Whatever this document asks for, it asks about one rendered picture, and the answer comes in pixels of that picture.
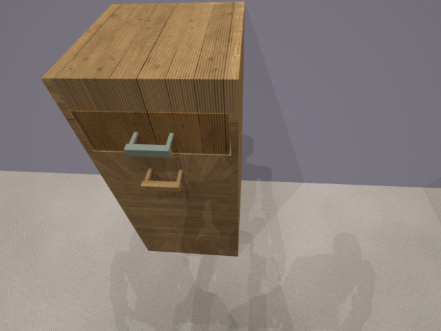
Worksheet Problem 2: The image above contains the handle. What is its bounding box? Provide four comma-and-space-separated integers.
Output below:
141, 181, 181, 192
124, 132, 174, 157

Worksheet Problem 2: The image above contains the drawer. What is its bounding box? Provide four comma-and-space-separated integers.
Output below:
71, 110, 231, 154

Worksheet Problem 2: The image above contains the cabinet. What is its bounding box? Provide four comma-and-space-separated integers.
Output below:
41, 1, 245, 257

